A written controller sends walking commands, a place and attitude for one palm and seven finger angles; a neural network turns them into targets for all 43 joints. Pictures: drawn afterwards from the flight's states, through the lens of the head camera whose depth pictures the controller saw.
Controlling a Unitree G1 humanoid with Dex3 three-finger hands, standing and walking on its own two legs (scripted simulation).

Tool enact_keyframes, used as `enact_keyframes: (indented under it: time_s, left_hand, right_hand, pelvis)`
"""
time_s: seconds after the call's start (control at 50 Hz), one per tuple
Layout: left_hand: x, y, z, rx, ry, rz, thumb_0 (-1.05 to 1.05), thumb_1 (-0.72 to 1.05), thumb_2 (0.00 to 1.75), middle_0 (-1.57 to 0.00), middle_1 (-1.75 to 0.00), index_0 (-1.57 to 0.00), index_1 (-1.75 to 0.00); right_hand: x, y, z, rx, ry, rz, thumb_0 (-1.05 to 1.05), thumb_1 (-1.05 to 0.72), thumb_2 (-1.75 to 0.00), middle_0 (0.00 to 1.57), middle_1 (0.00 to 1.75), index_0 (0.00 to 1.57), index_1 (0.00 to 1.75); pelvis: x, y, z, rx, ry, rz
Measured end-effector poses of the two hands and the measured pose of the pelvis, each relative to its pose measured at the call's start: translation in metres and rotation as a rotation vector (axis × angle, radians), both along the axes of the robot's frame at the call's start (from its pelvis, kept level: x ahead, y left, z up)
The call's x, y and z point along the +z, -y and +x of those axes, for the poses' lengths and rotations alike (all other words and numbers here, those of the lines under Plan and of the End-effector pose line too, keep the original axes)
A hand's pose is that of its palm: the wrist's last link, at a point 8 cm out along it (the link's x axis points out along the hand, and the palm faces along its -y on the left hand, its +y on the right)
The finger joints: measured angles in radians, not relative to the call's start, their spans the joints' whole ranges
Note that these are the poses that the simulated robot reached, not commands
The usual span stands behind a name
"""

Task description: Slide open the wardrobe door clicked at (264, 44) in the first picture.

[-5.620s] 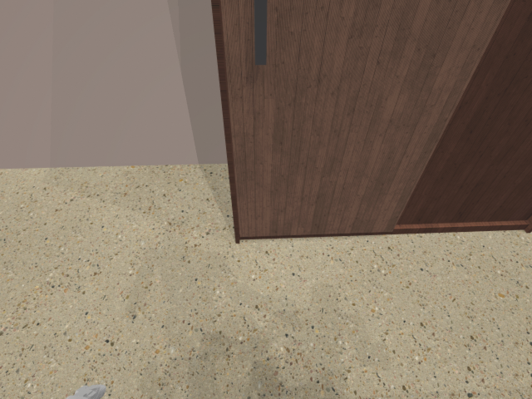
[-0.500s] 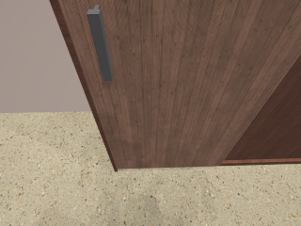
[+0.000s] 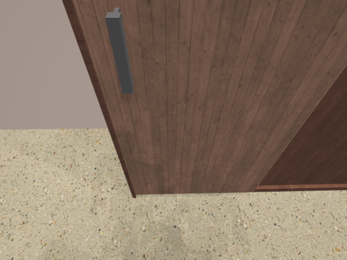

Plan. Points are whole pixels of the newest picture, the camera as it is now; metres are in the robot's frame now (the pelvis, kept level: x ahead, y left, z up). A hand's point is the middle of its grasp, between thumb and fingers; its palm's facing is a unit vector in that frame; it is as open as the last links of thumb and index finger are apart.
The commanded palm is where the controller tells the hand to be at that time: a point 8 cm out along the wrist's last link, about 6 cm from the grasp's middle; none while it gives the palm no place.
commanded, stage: look again from close up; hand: left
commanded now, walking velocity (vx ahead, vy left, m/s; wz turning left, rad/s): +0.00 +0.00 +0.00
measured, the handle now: (123, 53) +0.53 +0.17 +0.20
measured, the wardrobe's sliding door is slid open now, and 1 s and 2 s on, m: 0.00 0.00 0.00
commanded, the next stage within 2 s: shuffle to correct the standing spot in 0.34 s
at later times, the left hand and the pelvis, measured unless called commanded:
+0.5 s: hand out of the picture +0.04 +0.21 -0.17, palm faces +0.01 -0.97 -0.26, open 7.4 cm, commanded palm none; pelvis +0.00 +0.00 +0.00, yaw +0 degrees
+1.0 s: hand out of the picture +0.07 +0.16 -0.19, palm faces +0.08 -0.97 -0.21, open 7.3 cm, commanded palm none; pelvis +0.07 -0.02 -0.02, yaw +4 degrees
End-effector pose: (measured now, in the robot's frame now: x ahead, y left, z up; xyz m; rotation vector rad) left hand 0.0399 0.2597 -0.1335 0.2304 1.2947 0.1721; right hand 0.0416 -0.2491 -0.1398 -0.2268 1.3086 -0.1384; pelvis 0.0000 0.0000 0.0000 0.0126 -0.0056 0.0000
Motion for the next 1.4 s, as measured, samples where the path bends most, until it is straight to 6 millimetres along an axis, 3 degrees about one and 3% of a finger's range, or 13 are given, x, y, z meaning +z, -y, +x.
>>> enact_keyframes:
  time_s: [0.54,0.8,0.86,0.98,1.04,1.14,1.24,1.4]
  left_hand:
    - [-0.005,0.002,-0.012,0.021,-0.021,-0.014,0.0,0.91,0.9,-0.2,-0.3,-0.2,-0.3]
    - [-0.038,0.026,-0.052,0.115,-0.195,-0.12,0.0,0.91,0.9,-0.2,-0.3,-0.2,-0.3]
    - [-0.034,0.031,-0.042,0.094,-0.234,-0.115,0.0,0.91,0.9,-0.2,-0.3,-0.2,-0.3]
    - [-0.026,0.047,0.013,0.101,-0.107,-0.071,0.0,0.91,0.9,-0.2,-0.3,-0.2,-0.3]
    - [-0.019,0.048,0.029,0.11,-0.065,-0.04,0.01,0.93,0.9,-0.2,-0.3,-0.2,-0.3]
    - [-0.014,0.047,0.04,0.129,-0.014,-0.025,0.01,0.94,0.9,-0.2,-0.3,-0.2,-0.3]
    - [-0.023,0.043,0.035,0.138,-0.014,-0.05,0.0,0.93,0.9,-0.2,-0.3,-0.2,-0.3]
    - [-0.017,0.039,0.013,0.12,-0.016,-0.055,0.0,0.93,0.9,-0.2,-0.3,-0.2,-0.3]
  right_hand:
    - [0.0,-0.005,-0.002,0.006,-0.01,0.0,0.01,-0.91,-0.89,0.2,0.3,0.2,0.3]
    - [-0.016,-0.045,-0.017,-0.03,-0.122,0.046,0.01,-0.91,-0.89,0.19,0.3,0.2,0.3]
    - [-0.015,-0.05,-0.028,-0.068,-0.148,0.058,0.01,-0.91,-0.89,0.2,0.3,0.2,0.3]
    - [-0.022,-0.041,-0.048,-0.089,-0.296,0.104,0.0,-0.91,-0.89,0.2,0.3,0.2,0.3]
    - [-0.022,-0.03,-0.037,-0.086,-0.313,0.099,0.01,-0.91,-0.89,0.2,0.3,0.2,0.3]
    - [-0.018,-0.015,0.007,-0.038,-0.219,0.063,0.01,-0.91,-0.89,0.2,0.3,0.2,0.3]
    - [-0.015,-0.012,0.053,0.001,-0.064,0.033,0.01,-0.91,-0.89,0.19,0.3,0.19,0.3]
    - [-0.004,-0.018,0.092,0.047,0.085,0.04,0.01,-0.92,-0.89,0.19,0.3,0.19,0.3]
  pelvis:
    - [0.0,-0.002,0.0,0.012,0.003,-0.002]
    - [-0.019,-0.012,0.04,0.028,0.003,-0.005]
    - [-0.016,-0.006,0.047,0.017,0.0,-0.003]
    - [-0.018,0.014,0.062,0.055,-0.001,0.009]
    - [-0.014,0.02,0.069,0.088,-0.003,0.004]
    - [-0.009,0.022,0.066,0.099,-0.008,0.012]
    - [-0.011,0.016,0.059,0.082,0.006,0.004]
    - [-0.008,0.007,0.05,0.06,0.006,-0.014]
